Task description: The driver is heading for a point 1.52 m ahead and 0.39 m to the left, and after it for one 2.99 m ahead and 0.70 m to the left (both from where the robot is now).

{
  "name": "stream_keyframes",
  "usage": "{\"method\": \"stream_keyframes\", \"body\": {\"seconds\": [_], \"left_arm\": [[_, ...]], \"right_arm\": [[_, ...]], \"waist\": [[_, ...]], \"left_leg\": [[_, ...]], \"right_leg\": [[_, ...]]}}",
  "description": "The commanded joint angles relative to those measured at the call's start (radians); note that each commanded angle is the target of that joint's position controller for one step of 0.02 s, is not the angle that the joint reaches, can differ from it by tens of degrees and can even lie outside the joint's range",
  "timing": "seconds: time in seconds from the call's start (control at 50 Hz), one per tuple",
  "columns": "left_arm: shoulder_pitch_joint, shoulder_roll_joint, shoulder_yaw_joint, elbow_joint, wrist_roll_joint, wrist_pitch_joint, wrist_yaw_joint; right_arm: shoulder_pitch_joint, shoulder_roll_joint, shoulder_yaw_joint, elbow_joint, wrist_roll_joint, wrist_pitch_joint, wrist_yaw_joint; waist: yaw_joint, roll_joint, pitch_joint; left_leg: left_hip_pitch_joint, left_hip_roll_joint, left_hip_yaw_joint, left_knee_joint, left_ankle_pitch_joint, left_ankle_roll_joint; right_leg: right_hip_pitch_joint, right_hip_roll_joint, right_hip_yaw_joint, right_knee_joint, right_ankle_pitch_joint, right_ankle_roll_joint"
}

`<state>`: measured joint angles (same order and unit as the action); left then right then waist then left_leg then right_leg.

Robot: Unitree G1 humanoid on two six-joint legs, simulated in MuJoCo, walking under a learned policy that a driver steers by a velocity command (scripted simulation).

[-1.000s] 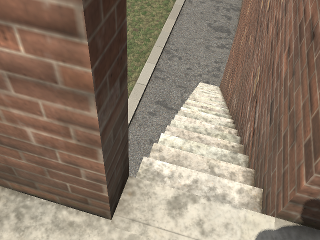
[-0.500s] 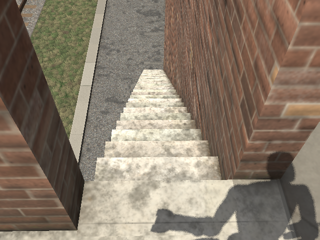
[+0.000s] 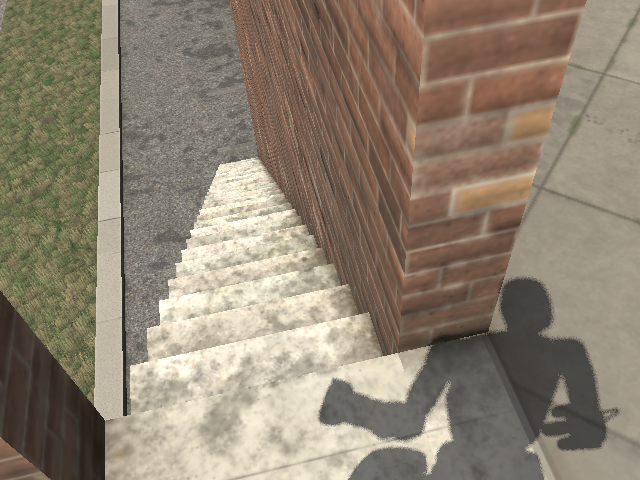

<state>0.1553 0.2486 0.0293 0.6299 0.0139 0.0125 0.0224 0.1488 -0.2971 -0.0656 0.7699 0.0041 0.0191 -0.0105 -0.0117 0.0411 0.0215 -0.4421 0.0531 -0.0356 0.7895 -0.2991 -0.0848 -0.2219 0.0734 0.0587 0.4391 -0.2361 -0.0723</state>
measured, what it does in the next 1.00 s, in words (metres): walks ahead, turning left: left foot, then right foot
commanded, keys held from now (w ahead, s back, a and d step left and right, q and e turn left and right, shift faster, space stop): q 0.34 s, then w+q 0.44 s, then w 0.16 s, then w+e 0.06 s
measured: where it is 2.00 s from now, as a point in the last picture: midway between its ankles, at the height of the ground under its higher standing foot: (244, 440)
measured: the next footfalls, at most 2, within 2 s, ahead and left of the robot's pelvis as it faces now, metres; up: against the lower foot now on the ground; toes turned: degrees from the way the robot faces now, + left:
left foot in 0.10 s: +0.05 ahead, +0.16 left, +0.00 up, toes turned +2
right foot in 0.42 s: +0.05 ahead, -0.11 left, +0.00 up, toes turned +14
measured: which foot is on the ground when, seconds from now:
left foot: up 0.00-0.08, down 0.10-0.42, up 0.44-0.96, down 0.98-1.00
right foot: down 0.00-0.18, up 0.20-0.40, down 0.42-0.98, up 1.00-1.00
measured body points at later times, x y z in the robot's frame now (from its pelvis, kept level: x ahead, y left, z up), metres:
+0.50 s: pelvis +0.01 -0.03 -0.01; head +0.04 -0.05 +0.44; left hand +0.05 +0.28 -0.09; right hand +0.24 -0.26 -0.11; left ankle -0.01 +0.14 -0.69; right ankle +0.01 -0.11 -0.74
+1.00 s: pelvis +0.17 +0.08 -0.03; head +0.21 +0.09 +0.42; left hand -0.01 +0.30 -0.15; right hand +0.49 -0.01 -0.10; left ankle +0.21 +0.20 -0.75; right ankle +0.03 -0.11 -0.71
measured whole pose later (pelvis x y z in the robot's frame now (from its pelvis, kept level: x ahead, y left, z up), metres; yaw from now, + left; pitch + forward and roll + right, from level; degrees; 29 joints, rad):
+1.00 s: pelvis +0.17 +0.08 -0.03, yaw +29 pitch +2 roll +1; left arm 0.46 0.28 0.04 0.87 0.00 -0.03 0.01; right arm 0.05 -0.26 -0.05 0.59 0.01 -0.04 0.06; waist 0.07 0.02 0.05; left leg -0.47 -0.04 0.05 0.61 -0.16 0.09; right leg 0.00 -0.09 -0.18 0.70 -0.53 -0.01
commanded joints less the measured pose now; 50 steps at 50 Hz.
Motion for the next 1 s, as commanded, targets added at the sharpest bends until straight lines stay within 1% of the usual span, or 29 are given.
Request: {"method": "stream_keyframes", "body": {"seconds": [0.02, 0.06, 0.1, 0.12, 0.14, 0.16, 0.22, 0.24, 0.28, 0.3, 0.34, 0.38, 0.4, 0.42, 0.44, 0.46, 0.48, 0.5, 0.54, 0.56, 0.58, 0.72, 0.84, 0.88, 0.92, 0.94, 0.96, 0.98, 1.0], "left_arm": [[0.004, 0.133, 0.034, -0.025, 0.011, -0.015, -0.009], [-0.011, 0.16, 0.043, -0.007, 0.0, -0.014, -0.01], [0.026, 0.172, 0.051, 0.009, -0.01, -0.017, -0.002], [0.061, 0.175, 0.055, 0.009, 0.005, -0.026, 0.003], [0.06, 0.165, 0.058, -0.002, 0.01, -0.029, 0.008], [0.022, 0.157, 0.058, -0.009, 0.015, -0.026, 0.013], [-0.036, 0.101, 0.06, -0.049, -0.001, -0.004, 0.017], [-0.044, 0.097, 0.06, -0.065, -0.002, -0.002, 0.012], [-0.045, 0.114, 0.069, -0.077, -0.011, -0.007, 0.004], [-0.033, 0.113, 0.069, -0.073, -0.013, -0.01, 0.0], [-0.01, 0.092, 0.063, -0.064, -0.017, -0.018, -0.009], [0.088, 0.096, 0.071, -0.033, -0.008, -0.031, -0.033], [0.138, 0.111, 0.083, -0.017, -0.008, -0.033, -0.037], [0.23, 0.182, 0.104, -0.006, -0.002, -0.034, -0.027], [0.25, 0.291, 0.121, -0.012, 0.026, -0.041, -0.036], [0.165, 0.259, 0.108, -0.043, 0.04, -0.067, -0.036], [0.109, 0.205, 0.093, -0.044, 0.021, -0.082, -0.027], [0.082, 0.18, 0.084, -0.047, 0.004, -0.089, -0.017], [0.115, 0.157, 0.072, -0.024, 0.006, -0.094, 0.004], [0.165, 0.149, 0.067, -0.006, 0.011, -0.098, 0.003], [0.19, 0.157, 0.068, 0.007, 0.015, -0.098, 0.005], [0.233, 0.162, 0.063, 0.068, 0.012, -0.089, 0.007], [0.285, 0.185, 0.06, 0.145, -0.013, -0.075, -0.004], [0.276, 0.194, 0.058, 0.155, -0.03, -0.059, -0.008], [0.285, 0.246, 0.066, 0.174, -0.024, -0.052, -0.007], [0.283, 0.267, 0.07, 0.178, -0.018, -0.051, -0.005], [0.272, 0.263, 0.063, 0.188, -0.025, -0.05, -0.002], [0.264, 0.226, 0.051, 0.181, -0.031, -0.062, 0.0], [0.377, 0.056, 0.01, 0.156, 0.005, -0.088, -0.018]], "right_arm": [[-0.042, -0.069, -0.009, -0.072, 0.006, -0.012, 0.007], [-0.036, -0.092, -0.013, -0.085, 0.008, -0.015, 0.002], [-0.033, -0.13, -0.017, -0.103, -0.003, -0.022, -0.002], [-0.024, -0.18, -0.028, -0.115, -0.012, -0.026, -0.008], [-0.015, -0.198, -0.04, -0.103, 0.002, -0.026, -0.007], [0.007, -0.152, -0.035, -0.106, 0.018, -0.029, -0.001], [0.043, -0.143, -0.034, -0.116, 0.007, -0.041, -0.004], [0.028, -0.142, -0.032, -0.132, -0.006, -0.048, -0.001], [0.036, -0.172, -0.046, -0.14, -0.006, -0.057, -0.002], [0.029, -0.191, -0.057, -0.135, 0.007, -0.051, -0.009], [-0.018, -0.187, -0.062, -0.148, 0.024, -0.019, -0.018], [-0.061, -0.178, -0.06, -0.168, 0.024, 0.014, -0.019], [-0.06, -0.142, -0.052, -0.175, 0.023, 0.018, -0.017], [-0.05, -0.063, -0.031, -0.185, 0.016, 0.013, -0.012], [-0.071, -0.041, -0.026, -0.232, 0.03, -0.004, -0.009], [-0.077, -0.094, -0.042, -0.233, 0.037, -0.023, -0.009], [-0.058, -0.14, -0.059, -0.206, 0.036, -0.026, -0.007], [-0.022, -0.146, -0.064, -0.174, 0.023, -0.025, -0.008], [-0.003, -0.112, -0.055, -0.15, 0.013, -0.035, 0.007], [-0.009, -0.077, -0.045, -0.139, 0.023, -0.039, 0.015], [-0.018, -0.071, -0.041, -0.149, 0.01, -0.046, 0.019], [-0.087, -0.059, -0.033, -0.193, 0.009, -0.051, 0.043], [-0.195, -0.012, -0.001, -0.26, 0.016, -0.049, 0.067], [-0.193, -0.007, 0.008, -0.265, 0.008, -0.054, 0.077], [-0.146, -0.042, -0.008, -0.259, 0.006, -0.061, 0.088], [-0.026, -0.079, -0.031, -0.222, 0.0, -0.065, 0.088], [0.124, -0.112, -0.052, -0.182, 0.005, -0.064, 0.08], [0.28, -0.15, -0.065, -0.15, 0.013, -0.052, 0.061], [0.266, -0.232, -0.059, -0.161, -0.001, -0.064, 0.038]], "waist": [[0.035, -0.171, -0.068], [0.018, -0.169, -0.039], [0.016, -0.11, -0.049], [0.041, -0.045, -0.067], [0.058, 0.063, -0.087], [0.029, 0.1, -0.097], [0.003, 0.205, -0.098], [-0.002, 0.231, -0.097], [-0.011, 0.168, -0.111], [-0.005, 0.126, -0.119], [0.004, 0.116, -0.126], [0.057, 0.123, -0.15], [0.081, 0.098, -0.145], [0.103, -0.09, -0.127], [0.094, -0.311, -0.056], [0.057, -0.25, 0.009], [0.024, -0.19, 0.056], [0.011, -0.154, 0.043], [0.028, -0.141, 0.025], [0.045, -0.125, 0.025], [0.057, -0.121, 0.04], [0.091, -0.129, 0.059], [0.129, -0.125, 0.118], [0.11, -0.112, 0.104], [0.06, -0.166, 0.028], [-0.001, -0.189, -0.044], [-0.102, -0.177, -0.11], [-0.184, -0.105, -0.2], [-0.051, 0.165, -0.309]], "left_leg": [[0.099, 0.005, 0.016, -0.116, -0.024, 0.012], [0.123, -0.01, 0.029, -0.226, 0.013, 0.034], [0.182, 0.01, -0.013, -0.332, 0.298, 0.07], [0.223, 0.059, -0.071, -0.285, 0.51, 0.094], [0.221, 0.07, -0.112, -0.263, 0.53, 0.142], [0.209, 0.085, -0.153, -0.289, 0.485, 0.176], [0.248, 0.201, -0.388, -0.388, 0.409, 0.31], [0.278, 0.234, -0.438, -0.41, 0.43, 0.348], [0.323, 0.256, -0.465, -0.41, 0.487, 0.358], [0.34, 0.229, -0.43, -0.398, 0.473, 0.327], [0.29, 0.166, -0.372, -0.384, 0.429, 0.279], [0.144, 0.087, -0.319, -0.392, 0.141, 0.231], [0.038, 0.038, -0.292, -0.363, -0.099, 0.191], [-0.17, -0.067, -0.189, -0.118, -0.316, 0.121], [-0.373, -0.164, -0.145, 0.12, -0.34, 0.099], [-0.416, -0.088, -0.208, 0.266, -0.267, 0.104], [-0.454, -0.066, -0.204, 0.308, -0.162, 0.105], [-0.439, -0.05, -0.182, 0.321, -0.081, 0.093], [-0.399, -0.032, -0.137, 0.375, 0.066, 0.07], [-0.412, -0.034, -0.126, 0.384, 0.12, 0.068], [-0.439, -0.029, -0.133, 0.383, 0.156, 0.067], [-0.469, -0.015, -0.104, 0.207, 0.283, 0.031], [-0.4, -0.015, 0.024, -0.016, 0.242, 0.071], [-0.312, -0.043, 0.074, -0.093, 0.156, 0.104], [-0.083, -0.119, 0.141, -0.118, 0.115, 0.149], [0.066, -0.154, 0.152, -0.142, 0.092, 0.176], [0.303, -0.161, 0.139, -0.244, 0.192, 0.219], [0.608, -0.029, -0.038, -0.272, 0.24, 0.283], [0.849, 0.273, -0.484, -0.222, 0.374, 0.421]], "right_leg": [[0.043, -0.27, 0.165, -0.093, 0.347, -0.151], [0.048, -0.268, 0.168, -0.055, 0.354, -0.143], [0.063, -0.235, 0.149, -0.012, 0.286, -0.084], [0.035, -0.183, 0.114, 0.032, 0.183, -0.048], [0.012, -0.111, 0.035, 0.056, 0.12, -0.009], [0.008, -0.064, -0.032, 0.132, 0.071, 0.023], [-0.143, 0.009, -0.06, 0.304, -0.131, 0.058], [-0.201, 0.008, -0.03, 0.366, -0.291, 0.056], [-0.28, -0.023, 0.021, 0.478, -0.392, 0.067], [-0.286, -0.042, 0.022, 0.427, -0.337, 0.075], [-0.193, -0.033, -0.008, 0.276, -0.217, 0.093], [0.025, 0.009, -0.076, 0.089, -0.048, 0.083], [0.144, -0.005, -0.068, 0.012, -0.012, 0.066], [0.279, -0.202, 0.175, -0.106, -0.221, 0.005], [0.204, -0.453, 0.591, -0.263, -0.434, -0.142], [0.143, -0.477, 0.661, -0.31, -0.539, -0.204], [0.141, -0.435, 0.54, -0.29, -0.516, -0.167], [0.159, -0.379, 0.418, -0.278, -0.43, -0.115], [0.163, -0.319, 0.246, -0.282, -0.242, -0.064], [0.175, -0.311, 0.191, -0.288, -0.182, -0.058], [0.182, -0.307, 0.148, -0.285, -0.105, -0.051], [0.26, -0.326, -0.03, -0.297, 0.123, -0.064], [0.287, -0.352, -0.138, -0.27, 0.286, -0.082], [0.319, -0.356, -0.173, -0.214, 0.477, -0.092], [0.303, -0.358, -0.215, -0.097, 0.933, -0.083], [0.301, -0.354, -0.233, 0.039, 1.057, -0.074], [0.208, -0.338, -0.241, 0.223, 1.06, -0.058], [-0.027, -0.299, -0.221, 0.513, 0.688, -0.024], [-0.364, -0.12, -0.12, 0.898, -0.418, 0.019]]}}
Keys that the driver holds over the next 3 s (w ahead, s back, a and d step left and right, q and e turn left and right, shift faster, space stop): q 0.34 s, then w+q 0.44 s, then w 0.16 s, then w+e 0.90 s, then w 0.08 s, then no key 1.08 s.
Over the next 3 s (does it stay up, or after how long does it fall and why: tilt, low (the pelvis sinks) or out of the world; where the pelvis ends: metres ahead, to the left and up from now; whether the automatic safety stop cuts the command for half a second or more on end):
stays up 0.83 0.33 -0.21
